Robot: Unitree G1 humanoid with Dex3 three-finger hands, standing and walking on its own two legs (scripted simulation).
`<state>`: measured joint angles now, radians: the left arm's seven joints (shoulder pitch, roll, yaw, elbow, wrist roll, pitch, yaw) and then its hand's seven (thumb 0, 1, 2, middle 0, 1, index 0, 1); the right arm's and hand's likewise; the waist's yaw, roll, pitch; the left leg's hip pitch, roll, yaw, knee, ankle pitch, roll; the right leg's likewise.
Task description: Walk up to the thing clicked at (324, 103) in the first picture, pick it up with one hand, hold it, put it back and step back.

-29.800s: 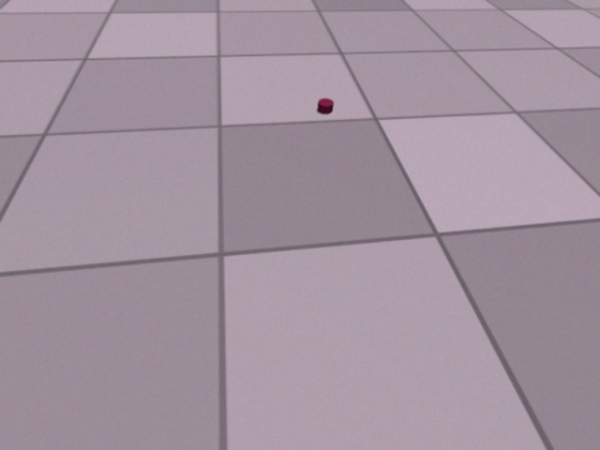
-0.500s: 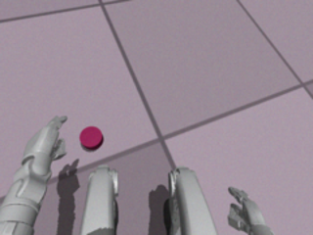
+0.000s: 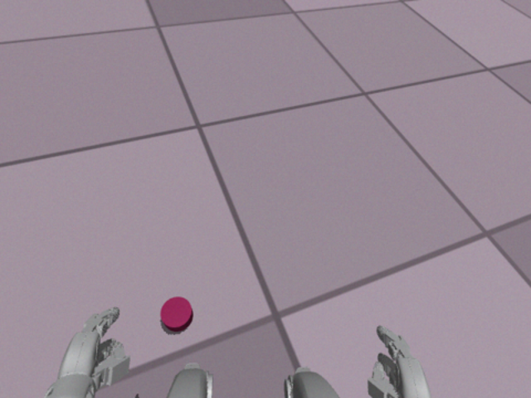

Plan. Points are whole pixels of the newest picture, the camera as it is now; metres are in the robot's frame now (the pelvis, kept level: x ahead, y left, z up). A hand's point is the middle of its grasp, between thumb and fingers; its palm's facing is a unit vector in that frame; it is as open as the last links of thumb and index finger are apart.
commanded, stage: home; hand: left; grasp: from above
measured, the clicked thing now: (177, 314) +0.44 +0.21 -0.64
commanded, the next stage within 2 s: none
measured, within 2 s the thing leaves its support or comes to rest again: neither
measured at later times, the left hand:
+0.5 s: hand (107, 382) +0.18 +0.18 +0.00, palm faces +0.09 -0.98 -0.19, open 7.4 cm
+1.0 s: hand (111, 384) +0.18 +0.18 +0.00, palm faces +0.07 -0.98 -0.20, open 7.4 cm
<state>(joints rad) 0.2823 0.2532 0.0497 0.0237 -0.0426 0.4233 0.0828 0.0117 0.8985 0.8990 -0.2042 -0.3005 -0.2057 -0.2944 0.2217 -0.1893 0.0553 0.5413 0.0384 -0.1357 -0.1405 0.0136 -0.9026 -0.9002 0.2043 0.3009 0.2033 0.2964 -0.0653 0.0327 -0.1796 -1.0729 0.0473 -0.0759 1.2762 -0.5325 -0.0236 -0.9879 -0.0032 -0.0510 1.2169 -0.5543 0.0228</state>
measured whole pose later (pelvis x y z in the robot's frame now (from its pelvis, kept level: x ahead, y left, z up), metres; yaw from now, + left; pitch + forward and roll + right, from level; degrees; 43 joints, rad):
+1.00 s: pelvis +0.02 +0.00 +0.05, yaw +1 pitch +10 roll -2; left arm 0.50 0.22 0.03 -0.13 -0.06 0.45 0.02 0.01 0.90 0.90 -0.20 -0.30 -0.20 -0.29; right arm 0.29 -0.22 0.03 0.54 0.00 -0.23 -0.19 0.02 -0.90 -0.90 0.20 0.30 0.20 0.30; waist -0.04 0.04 -0.16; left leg -0.72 0.04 -0.06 1.01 -0.47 -0.03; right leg -0.64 -0.01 -0.05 0.96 -0.49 0.02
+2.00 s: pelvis +0.03 +0.00 +0.05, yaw +1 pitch +10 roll -3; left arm 0.50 0.23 0.03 -0.14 -0.06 0.45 0.02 0.01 0.90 0.90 -0.20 -0.30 -0.20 -0.29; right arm 0.29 -0.21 0.03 0.53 0.00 -0.22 -0.18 0.02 -0.90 -0.90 0.20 0.30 0.20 0.30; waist -0.04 0.04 -0.16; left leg -0.72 0.04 -0.06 1.02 -0.48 -0.02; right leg -0.64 -0.01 -0.04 0.96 -0.50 0.03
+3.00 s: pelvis +0.02 +0.01 +0.11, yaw +2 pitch -4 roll +0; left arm 0.22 0.28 0.04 1.07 0.03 0.02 0.03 0.01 0.90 0.90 -0.20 -0.30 -0.20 -0.30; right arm 0.17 -0.26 -0.04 1.06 -0.03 0.00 -0.02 0.01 -0.90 -0.90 0.20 0.30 0.20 0.30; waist 0.03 -0.01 0.06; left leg -0.19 -0.01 -0.02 0.48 -0.22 0.01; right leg -0.12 -0.06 -0.03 0.45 -0.25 0.05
